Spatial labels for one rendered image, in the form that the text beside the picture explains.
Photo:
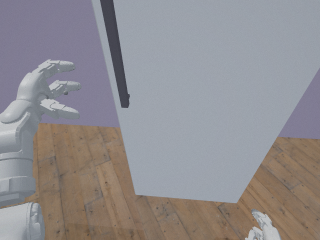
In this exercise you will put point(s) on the left robot forearm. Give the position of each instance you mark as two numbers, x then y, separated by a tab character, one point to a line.
18	125

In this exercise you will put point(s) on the left robot hand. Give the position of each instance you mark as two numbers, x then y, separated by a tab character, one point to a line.
34	87

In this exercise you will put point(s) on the fridge door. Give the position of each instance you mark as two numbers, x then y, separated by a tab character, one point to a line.
212	84

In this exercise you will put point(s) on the handle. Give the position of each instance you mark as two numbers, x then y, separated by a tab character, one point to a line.
110	22

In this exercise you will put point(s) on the robot left upper arm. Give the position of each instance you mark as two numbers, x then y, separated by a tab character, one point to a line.
22	222

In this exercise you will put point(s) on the right robot hand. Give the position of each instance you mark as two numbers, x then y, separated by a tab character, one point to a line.
268	231

